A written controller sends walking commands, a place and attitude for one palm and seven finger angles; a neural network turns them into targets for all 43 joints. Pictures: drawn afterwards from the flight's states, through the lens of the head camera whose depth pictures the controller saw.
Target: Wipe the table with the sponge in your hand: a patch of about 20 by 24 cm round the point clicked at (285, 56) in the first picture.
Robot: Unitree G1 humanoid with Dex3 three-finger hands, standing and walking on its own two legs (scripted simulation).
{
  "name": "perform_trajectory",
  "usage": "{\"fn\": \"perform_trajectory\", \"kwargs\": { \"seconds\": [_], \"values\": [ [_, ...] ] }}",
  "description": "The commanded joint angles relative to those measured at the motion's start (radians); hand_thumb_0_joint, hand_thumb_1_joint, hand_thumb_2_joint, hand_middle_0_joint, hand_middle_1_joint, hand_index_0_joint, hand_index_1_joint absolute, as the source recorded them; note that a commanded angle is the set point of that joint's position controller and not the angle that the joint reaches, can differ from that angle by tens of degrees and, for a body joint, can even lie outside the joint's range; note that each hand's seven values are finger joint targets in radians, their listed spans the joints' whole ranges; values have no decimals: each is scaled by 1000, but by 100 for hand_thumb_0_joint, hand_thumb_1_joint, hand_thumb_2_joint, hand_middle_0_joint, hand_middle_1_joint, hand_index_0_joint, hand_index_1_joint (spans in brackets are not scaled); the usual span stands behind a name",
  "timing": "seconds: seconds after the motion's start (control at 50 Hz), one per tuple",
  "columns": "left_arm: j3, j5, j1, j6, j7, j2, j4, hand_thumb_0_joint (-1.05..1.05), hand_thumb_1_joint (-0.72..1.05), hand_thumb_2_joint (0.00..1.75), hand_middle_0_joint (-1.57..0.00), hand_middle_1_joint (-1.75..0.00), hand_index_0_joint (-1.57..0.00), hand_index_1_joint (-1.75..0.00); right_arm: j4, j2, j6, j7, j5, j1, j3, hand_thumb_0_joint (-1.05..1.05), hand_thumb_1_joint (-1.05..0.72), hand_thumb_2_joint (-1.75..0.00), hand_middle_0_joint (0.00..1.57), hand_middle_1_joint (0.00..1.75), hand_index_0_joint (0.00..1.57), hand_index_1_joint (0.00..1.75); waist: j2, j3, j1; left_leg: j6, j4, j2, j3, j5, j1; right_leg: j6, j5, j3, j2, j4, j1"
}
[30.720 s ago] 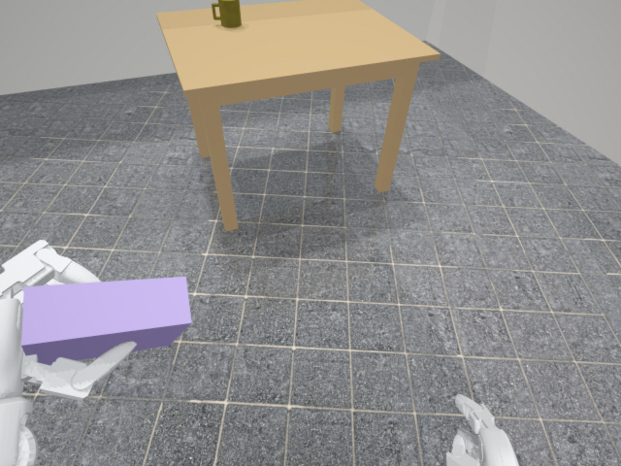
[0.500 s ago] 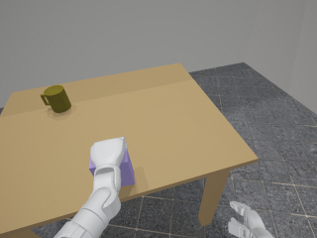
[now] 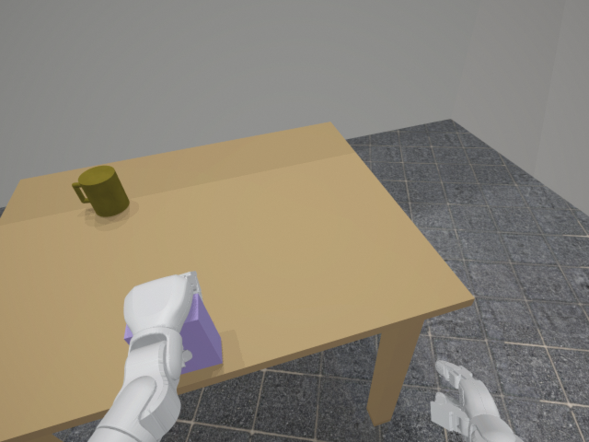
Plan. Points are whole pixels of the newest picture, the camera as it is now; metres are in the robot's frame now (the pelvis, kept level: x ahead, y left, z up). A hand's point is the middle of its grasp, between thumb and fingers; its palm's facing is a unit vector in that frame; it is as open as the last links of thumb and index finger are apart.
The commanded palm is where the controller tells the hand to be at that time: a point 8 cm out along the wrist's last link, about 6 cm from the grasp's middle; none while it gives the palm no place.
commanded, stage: slide back across to the middle lane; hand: left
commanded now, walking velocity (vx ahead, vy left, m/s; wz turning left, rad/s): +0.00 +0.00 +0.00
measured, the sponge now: (182, 345) +0.27 +0.22 -0.03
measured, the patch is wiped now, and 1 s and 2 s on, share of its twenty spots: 0.95 0.95 0.95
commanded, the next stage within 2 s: wipe forward along the middle lane in 0.12 s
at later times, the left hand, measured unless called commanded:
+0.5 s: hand (151, 321) +0.27 +0.25 +0.03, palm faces -0.06 -0.09 -0.99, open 9.4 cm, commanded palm +0.26 +0.26 +0.06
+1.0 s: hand (149, 290) +0.33 +0.28 +0.03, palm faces -0.08 -0.03 -1.00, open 9.3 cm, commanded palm +0.31 +0.28 +0.06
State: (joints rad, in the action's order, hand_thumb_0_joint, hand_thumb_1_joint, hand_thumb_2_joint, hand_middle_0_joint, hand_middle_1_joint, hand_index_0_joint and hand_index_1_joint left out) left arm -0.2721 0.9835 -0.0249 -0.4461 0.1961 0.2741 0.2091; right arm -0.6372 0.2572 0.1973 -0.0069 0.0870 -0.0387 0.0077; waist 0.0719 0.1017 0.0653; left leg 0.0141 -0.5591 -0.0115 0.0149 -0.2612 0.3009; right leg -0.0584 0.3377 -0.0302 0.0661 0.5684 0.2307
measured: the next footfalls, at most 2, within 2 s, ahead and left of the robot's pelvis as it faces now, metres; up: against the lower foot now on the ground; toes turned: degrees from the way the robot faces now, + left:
none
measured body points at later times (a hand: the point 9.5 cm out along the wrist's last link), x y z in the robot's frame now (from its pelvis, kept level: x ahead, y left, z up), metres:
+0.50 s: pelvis -0.01 +0.00 +0.00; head -0.03 -0.03 +0.45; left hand +0.27 +0.26 +0.08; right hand +0.20 -0.22 -0.10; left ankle +0.02 +0.13 -0.73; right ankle -0.02 -0.09 -0.73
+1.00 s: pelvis -0.03 +0.01 -0.01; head -0.02 -0.01 +0.44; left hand +0.33 +0.28 +0.08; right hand +0.11 -0.24 -0.14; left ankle +0.02 +0.13 -0.73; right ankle -0.02 -0.09 -0.73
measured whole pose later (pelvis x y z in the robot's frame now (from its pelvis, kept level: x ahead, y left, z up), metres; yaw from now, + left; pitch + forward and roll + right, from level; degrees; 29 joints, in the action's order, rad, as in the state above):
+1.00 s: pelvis -0.03 +0.01 -0.01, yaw +2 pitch +6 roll -1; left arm -0.11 1.01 -0.47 -0.24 0.20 0.38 0.74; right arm -0.71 0.27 0.16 0.06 0.08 -0.18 -0.01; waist 0.07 0.11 0.01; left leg 0.00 -0.68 -0.01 0.05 -0.25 0.55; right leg -0.04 0.32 0.01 0.07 0.66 0.45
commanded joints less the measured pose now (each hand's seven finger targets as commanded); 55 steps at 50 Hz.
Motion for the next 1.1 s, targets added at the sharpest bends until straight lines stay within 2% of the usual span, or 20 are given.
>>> {"fn": "perform_trajectory", "kwargs": {
  "seconds": [0.0,0.06,0.08,0.14,0.16,0.22,0.26,0.28,0.36,0.4,0.46,0.48,0.54,0.56,0.62,0.66,0.72,0.76,1.02,1.08],
  "values": [
    [123,8,-135,4,10,170,-114,0,10,130,-120,-160,-120,-160,172,89,-60,6,-4,215,-34,0,-90,-90,20,30,20,30,-119,108,22,-62,30,62,1,182,-83,-17,-384,-69,-11,-116,-5],
    [197,14,-112,20,18,234,-113,0,10,130,-120,-160,-120,-160,158,97,-68,15,-10,218,-38,0,-90,-90,20,30,20,30,-102,118,36,-58,29,65,3,184,-91,-20,-393,-97,-12,-125,-14],
    [151,13,-107,23,17,182,-122,0,10,130,-120,-160,-120,-160,166,87,-68,17,-10,212,-37,0,-90,-90,20,30,20,30,-95,118,26,-60,31,64,-8,178,-80,-15,-386,-78,-16,-115,-15],
    [172,20,-106,32,16,209,-112,0,10,130,-120,-160,-120,-160,157,91,-78,21,-13,216,-34,0,-90,-90,20,30,20,30,-116,106,27,-59,28,66,-6,177,-80,-12,-394,-87,-17,-125,-9],
    [231,21,-91,35,18,266,-115,0,10,130,-120,-160,-120,-160,152,101,-80,23,-14,216,-38,0,-90,-90,20,30,20,30,-91,113,39,-57,27,69,1,177,-86,-19,-385,-107,-13,-128,-13],
    [161,14,-136,36,5,198,-115,0,10,130,-120,-160,-120,-160,156,96,-83,30,-13,209,-38,0,-90,-90,20,30,20,30,-114,82,14,-64,31,64,-4,151,-76,-10,-340,-80,-14,-136,17],
    [209,20,-198,38,-1,255,-72,0,10,130,-120,-160,-120,-160,133,107,-84,37,-14,203,-38,0,-90,-90,20,30,20,30,-105,73,11,-62,33,64,4,136,-77,-14,-306,-94,-12,-150,39],
    [160,15,-210,45,-5,201,-75,0,10,130,-120,-160,-120,-160,142,98,-85,41,-13,194,-39,0,-90,-90,20,30,20,30,-93,68,-1,-66,35,63,-5,122,-69,-9,-287,-72,-14,-141,44],
    [188,40,-313,76,-9,241,-1,0,10,130,-120,-160,-120,-160,117,109,-90,51,-16,171,-42,0,-90,-90,20,30,20,30,-85,76,-3,-63,35,63,9,91,-62,-17,-215,-69,-8,-142,88],
    [155,38,-324,98,-8,195,32,0,10,130,-120,-160,-120,-160,119,101,-95,54,-14,150,-44,0,-90,-90,20,30,20,30,-104,106,-11,-67,20,63,7,88,-51,-13,-223,-45,-10,-124,89],
    [214,45,-337,124,0,249,87,0,10,130,-120,-160,-120,-160,106,116,-94,57,-18,126,-51,0,-90,-90,20,30,20,30,-124,134,-5,-62,10,62,12,99,-29,-17,-254,-61,-5,-110,86],
    [159,39,-359,131,2,187,98,0,10,130,-120,-160,-120,-160,112,107,-95,57,-15,113,-52,0,-90,-90,20,30,20,30,-138,128,-25,-66,4,59,1,85,-15,-9,-245,-40,-10,-101,98],
    [189,41,-406,137,13,223,167,0,10,130,-120,-160,-120,-160,100,118,-92,60,-14,97,-55,0,-90,-90,20,30,20,30,-176,116,-30,-66,-7,58,4,56,21,-4,-216,-43,-12,-103,123],
    [226,46,-409,136,16,264,188,0,10,130,-120,-160,-120,-160,98,124,-89,62,-15,96,-56,0,-90,-90,20,30,20,30,-153,116,-18,-62,-4,60,9,50,29,-11,-198,-56,-7,-106,128],
    [184,46,-472,141,21,231,249,0,10,130,-120,-160,-120,-160,93,122,-85,65,-10,71,-56,0,-90,-90,20,30,20,30,-149,104,-42,-65,-22,58,1,28,56,-3,-175,-37,-12,-96,158],
    [237,57,-485,139,25,298,288,0,10,130,-120,-160,-120,-160,84,132,-78,66,-12,63,-57,0,-90,-90,20,30,20,30,-118,118,-26,-61,-17,59,12,19,68,-12,-143,-46,-8,-95,162],
    [187,48,-560,149,24,256,319,0,10,130,-120,-160,-120,-160,89,126,-76,69,-8,44,-57,0,-90,-90,20,30,20,30,-127,115,-53,-67,-31,55,5,-5,83,-1,-109,-28,-13,-94,184],
    [224,49,-574,152,23,299,343,0,10,130,-120,-160,-120,-160,88,132,-71,69,-10,36,-57,0,-90,-90,20,30,20,30,-114,131,-41,-63,-23,54,16,-14,92,-7,-82,-28,-8,-93,186],
    [201,48,-764,221,54,297,518,0,10,130,-120,-160,-120,-160,65,134,-72,65,-10,-66,-69,0,-90,-90,20,30,20,30,-120,173,-89,-71,-64,40,9,-37,141,5,-57,-8,-8,-70,243],
    [230,56,-808,230,62,344,557,0,10,130,-120,-160,-120,-160,56,139,-68,66,-11,-84,-69,0,-90,-90,20,30,20,30,-126,181,-94,-72,-66,38,13,-40,154,6,-47,-6,-5,-62,246]
  ]
}}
